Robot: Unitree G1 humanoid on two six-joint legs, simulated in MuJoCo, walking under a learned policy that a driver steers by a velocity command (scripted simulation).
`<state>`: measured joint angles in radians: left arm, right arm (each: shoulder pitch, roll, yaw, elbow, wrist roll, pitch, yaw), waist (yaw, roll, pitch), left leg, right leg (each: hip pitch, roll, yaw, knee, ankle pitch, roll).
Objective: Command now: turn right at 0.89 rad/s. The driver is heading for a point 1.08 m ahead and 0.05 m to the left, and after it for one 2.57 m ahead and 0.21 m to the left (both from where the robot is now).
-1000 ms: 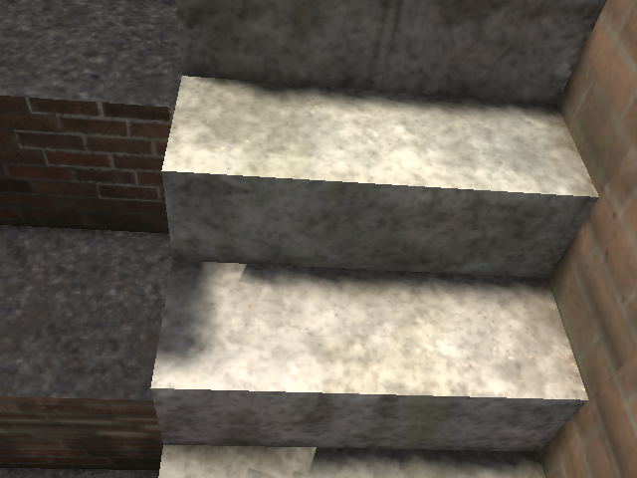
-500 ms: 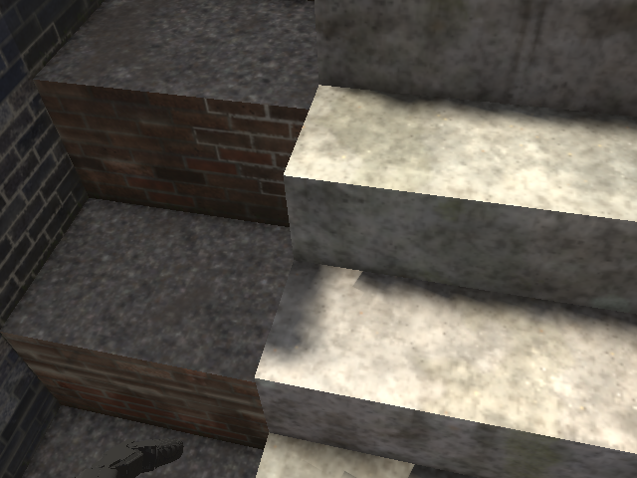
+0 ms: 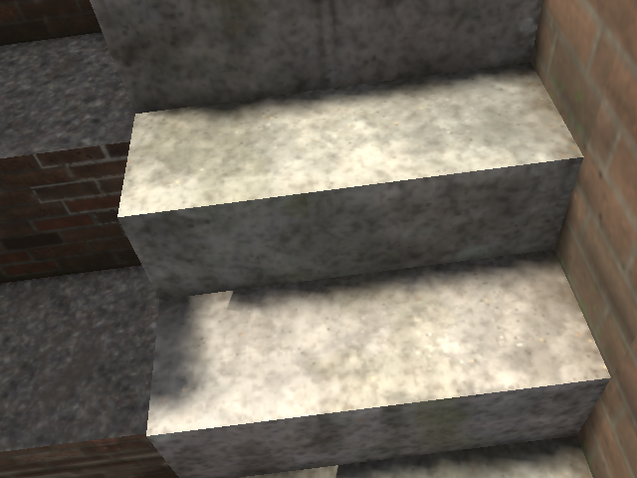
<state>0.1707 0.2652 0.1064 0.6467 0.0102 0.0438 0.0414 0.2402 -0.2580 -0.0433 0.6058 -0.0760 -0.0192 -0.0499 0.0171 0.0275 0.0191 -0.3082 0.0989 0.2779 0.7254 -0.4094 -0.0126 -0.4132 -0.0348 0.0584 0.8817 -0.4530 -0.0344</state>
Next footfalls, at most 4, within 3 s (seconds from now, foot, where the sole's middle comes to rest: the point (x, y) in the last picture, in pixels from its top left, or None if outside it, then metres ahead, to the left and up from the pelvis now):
0.54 left None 0.07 0.13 -0.75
0.94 right None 0.32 0.01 -0.54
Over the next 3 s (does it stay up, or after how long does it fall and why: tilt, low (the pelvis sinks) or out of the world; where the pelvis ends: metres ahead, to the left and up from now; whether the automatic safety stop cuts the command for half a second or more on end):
falls after 1.76 s (out of the world)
